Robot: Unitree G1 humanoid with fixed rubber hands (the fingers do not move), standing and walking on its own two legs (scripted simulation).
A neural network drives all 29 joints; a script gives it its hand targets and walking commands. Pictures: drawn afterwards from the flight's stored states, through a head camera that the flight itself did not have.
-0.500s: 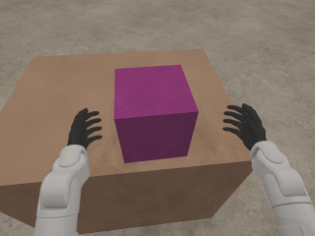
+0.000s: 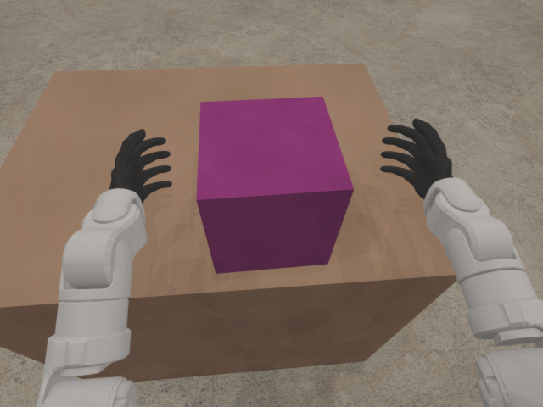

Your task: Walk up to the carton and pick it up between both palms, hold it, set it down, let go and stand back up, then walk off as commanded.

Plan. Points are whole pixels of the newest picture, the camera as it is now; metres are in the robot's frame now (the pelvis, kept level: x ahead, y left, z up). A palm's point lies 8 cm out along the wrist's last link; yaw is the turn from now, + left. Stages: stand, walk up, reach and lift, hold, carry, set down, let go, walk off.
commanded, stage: reach and lift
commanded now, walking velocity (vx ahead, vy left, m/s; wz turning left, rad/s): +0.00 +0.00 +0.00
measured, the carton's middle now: (267, 187) +0.47 +0.03 +0.04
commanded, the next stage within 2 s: none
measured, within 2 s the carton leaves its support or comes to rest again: neither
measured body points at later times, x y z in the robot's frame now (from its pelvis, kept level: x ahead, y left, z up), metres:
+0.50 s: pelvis +0.01 +0.01 +0.00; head +0.07 +0.01 +0.44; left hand +0.44 +0.23 +0.16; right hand +0.50 -0.17 +0.17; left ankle -0.01 +0.15 -0.75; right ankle +0.03 -0.08 -0.75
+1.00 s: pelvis +0.01 +0.01 -0.01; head +0.09 +0.01 +0.44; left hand +0.44 +0.22 +0.07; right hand +0.49 -0.15 +0.08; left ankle -0.01 +0.15 -0.75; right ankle +0.03 -0.08 -0.75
